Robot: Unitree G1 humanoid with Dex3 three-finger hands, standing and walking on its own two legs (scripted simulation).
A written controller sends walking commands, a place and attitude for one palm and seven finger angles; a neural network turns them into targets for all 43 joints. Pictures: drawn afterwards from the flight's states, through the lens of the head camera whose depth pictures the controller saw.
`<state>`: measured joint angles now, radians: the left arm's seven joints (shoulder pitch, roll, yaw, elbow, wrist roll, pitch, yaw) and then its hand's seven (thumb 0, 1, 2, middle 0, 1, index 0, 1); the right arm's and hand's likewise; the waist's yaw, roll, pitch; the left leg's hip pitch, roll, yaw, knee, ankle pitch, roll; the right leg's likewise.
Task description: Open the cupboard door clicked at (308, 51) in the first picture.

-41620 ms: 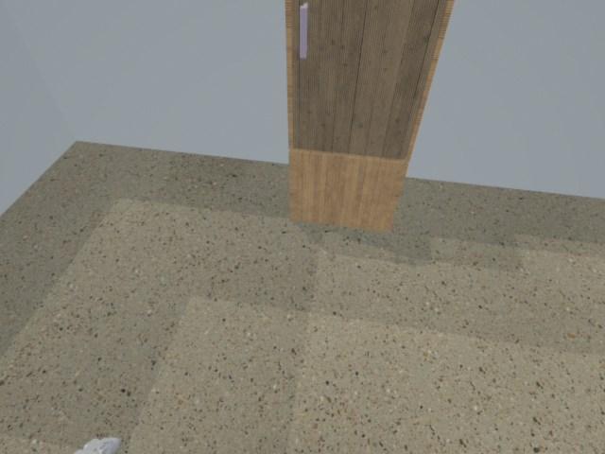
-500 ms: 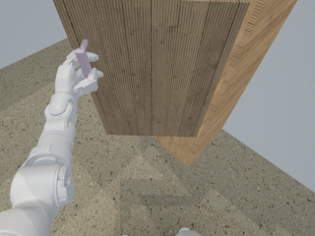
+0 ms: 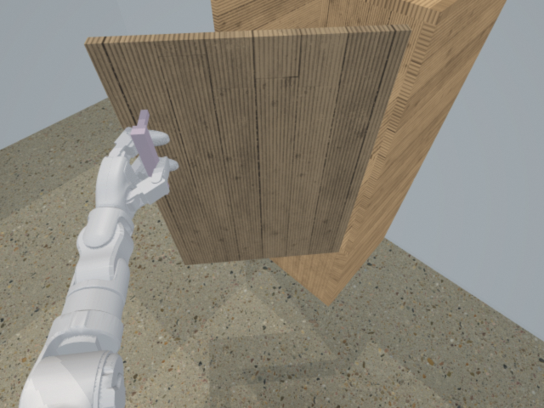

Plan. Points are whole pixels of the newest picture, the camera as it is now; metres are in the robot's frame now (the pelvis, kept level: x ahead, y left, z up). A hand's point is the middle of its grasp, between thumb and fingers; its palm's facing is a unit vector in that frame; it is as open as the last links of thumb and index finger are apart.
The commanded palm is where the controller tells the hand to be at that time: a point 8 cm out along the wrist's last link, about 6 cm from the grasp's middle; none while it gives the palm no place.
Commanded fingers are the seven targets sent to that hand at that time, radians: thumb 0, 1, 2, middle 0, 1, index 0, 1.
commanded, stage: pull the door open along its arc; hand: left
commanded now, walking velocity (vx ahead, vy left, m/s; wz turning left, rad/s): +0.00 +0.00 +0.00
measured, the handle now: (153, 154) +0.48 +0.17 +0.11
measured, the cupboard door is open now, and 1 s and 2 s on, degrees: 48 80 79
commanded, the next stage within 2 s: open thumb and fingers to let go in 0.66 s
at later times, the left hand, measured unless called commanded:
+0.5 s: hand (211, 279) +0.26 +0.07 +0.11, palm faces +0.31 -0.95 +0.05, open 6.1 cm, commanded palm +0.19 +0.13 +0.11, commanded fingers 0.00 0.90 0.90 -0.40 -1.35 -0.40 -1.35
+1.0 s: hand (218, 292) +0.25 +0.06 +0.11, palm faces +0.40 -0.92 +0.01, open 7.2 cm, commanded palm +0.19 +0.10 +0.11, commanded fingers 0.00 -0.01 0.51 -0.34 -1.25 -0.34 -1.25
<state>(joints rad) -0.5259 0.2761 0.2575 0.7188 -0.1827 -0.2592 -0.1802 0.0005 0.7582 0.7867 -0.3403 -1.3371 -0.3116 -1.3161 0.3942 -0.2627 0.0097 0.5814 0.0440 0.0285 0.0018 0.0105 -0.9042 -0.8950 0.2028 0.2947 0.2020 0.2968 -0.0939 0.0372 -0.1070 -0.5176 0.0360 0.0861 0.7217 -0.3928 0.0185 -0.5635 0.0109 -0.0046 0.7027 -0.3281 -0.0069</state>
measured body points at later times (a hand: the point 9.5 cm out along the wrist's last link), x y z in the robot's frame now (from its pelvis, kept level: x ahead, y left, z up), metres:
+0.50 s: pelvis +0.02 -0.03 +0.01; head +0.01 -0.05 +0.46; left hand +0.24 +0.12 +0.11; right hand +0.24 -0.21 -0.06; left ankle -0.03 +0.10 -0.71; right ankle +0.01 -0.12 -0.71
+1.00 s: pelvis +0.00 -0.04 +0.01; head -0.01 -0.08 +0.46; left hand +0.22 +0.11 +0.11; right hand +0.19 -0.25 -0.09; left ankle -0.03 +0.10 -0.71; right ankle +0.01 -0.12 -0.72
